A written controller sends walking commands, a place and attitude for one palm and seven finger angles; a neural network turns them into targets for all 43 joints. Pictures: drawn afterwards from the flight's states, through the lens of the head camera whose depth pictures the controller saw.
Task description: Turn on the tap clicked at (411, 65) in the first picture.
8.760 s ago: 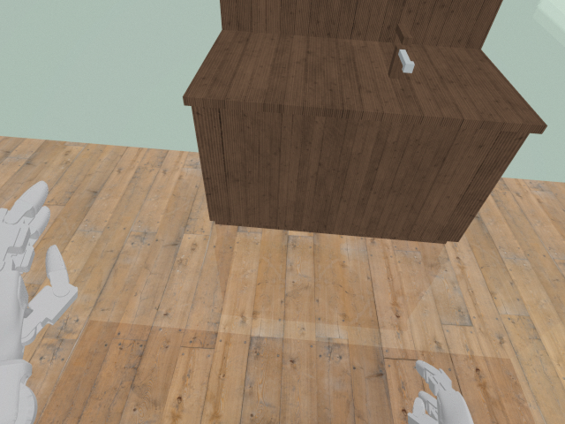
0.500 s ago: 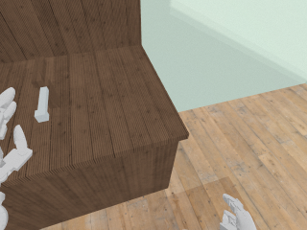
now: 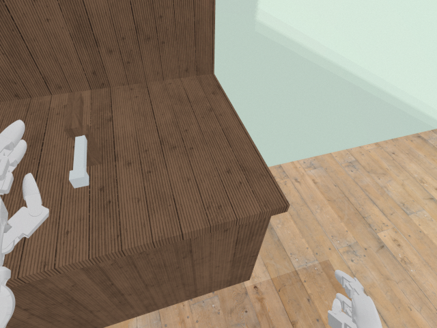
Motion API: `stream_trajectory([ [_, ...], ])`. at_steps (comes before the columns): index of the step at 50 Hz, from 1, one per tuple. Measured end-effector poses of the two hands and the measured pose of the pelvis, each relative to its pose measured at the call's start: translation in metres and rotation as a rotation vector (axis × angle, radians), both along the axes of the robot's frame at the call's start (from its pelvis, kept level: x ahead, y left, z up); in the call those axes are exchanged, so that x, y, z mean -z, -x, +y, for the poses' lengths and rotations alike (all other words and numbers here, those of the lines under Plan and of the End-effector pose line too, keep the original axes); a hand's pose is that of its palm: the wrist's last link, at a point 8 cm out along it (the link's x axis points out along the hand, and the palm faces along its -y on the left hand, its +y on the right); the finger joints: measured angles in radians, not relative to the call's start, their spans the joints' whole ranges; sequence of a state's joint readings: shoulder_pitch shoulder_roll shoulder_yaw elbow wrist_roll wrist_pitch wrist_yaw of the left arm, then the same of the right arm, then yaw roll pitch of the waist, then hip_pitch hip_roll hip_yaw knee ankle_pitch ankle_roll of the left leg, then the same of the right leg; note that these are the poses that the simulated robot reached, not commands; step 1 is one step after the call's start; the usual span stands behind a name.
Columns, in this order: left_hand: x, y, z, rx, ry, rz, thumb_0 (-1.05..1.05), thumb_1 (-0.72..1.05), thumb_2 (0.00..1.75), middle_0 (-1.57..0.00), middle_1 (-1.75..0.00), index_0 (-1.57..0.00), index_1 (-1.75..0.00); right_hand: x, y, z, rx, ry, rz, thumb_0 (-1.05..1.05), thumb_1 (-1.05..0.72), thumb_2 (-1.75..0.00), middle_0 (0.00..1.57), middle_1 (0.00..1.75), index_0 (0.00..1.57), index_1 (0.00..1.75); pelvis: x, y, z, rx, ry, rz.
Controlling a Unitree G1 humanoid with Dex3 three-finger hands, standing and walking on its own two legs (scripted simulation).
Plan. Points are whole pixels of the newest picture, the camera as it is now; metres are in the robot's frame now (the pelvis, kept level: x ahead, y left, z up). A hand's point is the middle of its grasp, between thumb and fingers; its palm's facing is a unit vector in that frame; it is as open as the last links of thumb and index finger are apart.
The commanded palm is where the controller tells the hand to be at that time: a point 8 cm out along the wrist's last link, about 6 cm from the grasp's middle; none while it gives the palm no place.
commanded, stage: come to a stop and stand still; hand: left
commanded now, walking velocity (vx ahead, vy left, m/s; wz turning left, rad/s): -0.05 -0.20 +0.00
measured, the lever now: (79, 178) +0.37 +0.31 +0.05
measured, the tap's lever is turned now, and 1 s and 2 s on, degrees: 0 0 0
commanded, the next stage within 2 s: look again from close up in 1.40 s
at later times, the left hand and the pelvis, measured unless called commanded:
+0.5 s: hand (9, 178) +0.24 +0.29 +0.21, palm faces +0.47 -0.74 -0.47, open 7.4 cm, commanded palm +0.15 +0.28 +0.19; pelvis -0.01 +0.00 +0.01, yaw +0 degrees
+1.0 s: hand (16, 208) +0.22 +0.28 +0.18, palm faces +0.39 -0.84 -0.36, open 7.4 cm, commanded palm +0.16 +0.31 +0.19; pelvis -0.01 +0.04 +0.01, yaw -2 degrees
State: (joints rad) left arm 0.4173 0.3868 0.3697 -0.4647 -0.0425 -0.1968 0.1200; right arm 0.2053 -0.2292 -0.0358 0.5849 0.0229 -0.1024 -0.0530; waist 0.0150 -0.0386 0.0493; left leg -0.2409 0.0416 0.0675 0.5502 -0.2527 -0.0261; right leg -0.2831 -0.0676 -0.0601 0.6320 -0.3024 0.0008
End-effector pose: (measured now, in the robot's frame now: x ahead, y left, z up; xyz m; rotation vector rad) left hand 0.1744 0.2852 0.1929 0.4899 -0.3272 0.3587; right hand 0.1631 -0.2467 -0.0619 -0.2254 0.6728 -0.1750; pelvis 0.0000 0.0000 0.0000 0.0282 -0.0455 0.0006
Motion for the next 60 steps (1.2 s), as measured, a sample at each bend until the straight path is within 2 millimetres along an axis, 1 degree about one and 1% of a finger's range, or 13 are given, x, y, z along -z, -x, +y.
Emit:
stream_trajectory([
  [5,0.003,-0.011,0.019,-0.039,0.029,0.019,0.01,0.89,0.89,-0.21,-0.30,-0.21,-0.30,0.001,-0.007,0.036,-0.047,-0.055,0.010,0.01,-0.90,-0.90,0.19,0.30,0.20,0.30,-0.004,-0.008,0.009,-0.004,0.030,0.009],
  [12,0.004,-0.017,0.012,0.005,0.079,0.023,0.01,0.89,0.89,-0.20,-0.30,-0.21,-0.30,-0.002,-0.013,0.064,-0.104,-0.087,0.035,0.01,-0.90,-0.90,0.20,0.30,0.21,0.30,-0.010,-0.012,0.013,0.004,0.039,0.018],
  [16,0.001,-0.017,0.009,0.017,0.066,0.037,0.01,0.89,0.89,-0.21,-0.30,-0.21,-0.30,-0.005,-0.016,0.063,-0.101,-0.088,0.025,0.01,-0.90,-0.90,0.20,0.30,0.21,0.30,-0.012,-0.010,0.011,0.006,0.042,0.020],
  [21,0.001,-0.011,0.007,0.000,0.063,0.066,0.01,0.89,0.89,-0.21,-0.30,-0.21,-0.30,-0.009,-0.017,0.047,-0.081,-0.064,0.015,0.01,-0.90,-0.90,0.20,0.30,0.21,0.30,-0.013,-0.007,0.007,0.007,0.048,0.026],
  [24,-0.025,-0.020,0.031,-0.031,-0.114,-0.008,0.01,0.89,0.89,-0.21,-0.31,-0.22,-0.30,-0.004,-0.011,0.035,-0.125,-0.009,0.038,0.01,-0.90,-0.90,0.20,0.30,0.21,0.30,-0.010,0.004,0.002,-0.001,0.049,0.027],
  [27,-0.039,-0.026,0.046,-0.078,-0.105,-0.076,0.01,0.89,0.89,-0.21,-0.30,-0.22,-0.30,-0.001,-0.001,0.023,-0.122,-0.012,0.050,0.01,-0.90,-0.90,0.20,0.30,0.21,0.30,-0.009,0.012,0.002,0.023,0.039,0.024],
  [29,-0.031,-0.025,0.035,-0.048,-0.066,-0.051,0.01,0.89,0.89,-0.20,-0.30,-0.21,-0.30,-0.002,0.007,0.017,-0.086,-0.031,0.030,0.01,-0.90,-0.90,0.20,0.30,0.21,0.30,-0.009,0.014,0.006,0.038,0.036,0.022],
  [32,-0.005,-0.018,0.007,0.057,-0.014,0.060,0.01,0.90,0.90,-0.20,-0.30,-0.20,-0.30,-0.004,0.022,0.012,-0.030,-0.034,0.008,0.01,-0.90,-0.90,0.20,0.30,0.20,0.30,-0.010,0.014,0.012,0.049,0.036,0.020],
  [34,0.012,-0.011,-0.003,0.111,0.010,0.134,0.01,0.90,0.90,-0.20,-0.30,-0.20,-0.30,-0.005,0.032,0.012,0.002,-0.023,0.016,0.01,-0.90,-0.90,0.20,0.30,0.20,0.30,-0.010,0.014,0.015,0.052,0.035,0.019],
  [38,0.031,-0.002,0.005,0.112,0.038,0.187,0.01,0.89,0.89,-0.21,-0.30,-0.21,-0.30,-0.003,0.049,0.020,0.017,0.001,0.056,0.01,-0.90,-0.90,0.20,0.30,0.20,0.30,-0.010,0.016,0.018,0.048,0.036,0.012],
  [42,0.021,0.000,0.025,0.044,0.025,0.112,0.01,0.89,0.89,-0.21,-0.31,-0.22,-0.30,0.001,0.054,0.034,-0.019,0.001,0.085,0.01,-0.90,-0.90,0.20,0.30,0.20,0.30,-0.010,0.018,0.023,0.038,0.040,0.006],
  [48,0.003,-0.001,0.039,0.014,0.025,-0.008,0.01,0.89,0.89,-0.21,-0.30,-0.21,-0.30,0.001,0.040,0.058,-0.073,-0.026,0.064,0.01,-0.90,-0.90,0.20,0.30,0.20,0.30,-0.010,0.015,0.033,0.033,0.046,0.010],
  [60,0.016,-0.017,0.049,0.040,0.055,0.049,0.01,0.89,0.89,-0.21,-0.30,-0.21,-0.30,-0.015,-0.007,0.084,-0.113,-0.036,-0.015,0.01,-0.90,-0.90,0.20,0.30,0.21,0.30,-0.011,0.000,0.046,0.026,0.046,0.022],
])
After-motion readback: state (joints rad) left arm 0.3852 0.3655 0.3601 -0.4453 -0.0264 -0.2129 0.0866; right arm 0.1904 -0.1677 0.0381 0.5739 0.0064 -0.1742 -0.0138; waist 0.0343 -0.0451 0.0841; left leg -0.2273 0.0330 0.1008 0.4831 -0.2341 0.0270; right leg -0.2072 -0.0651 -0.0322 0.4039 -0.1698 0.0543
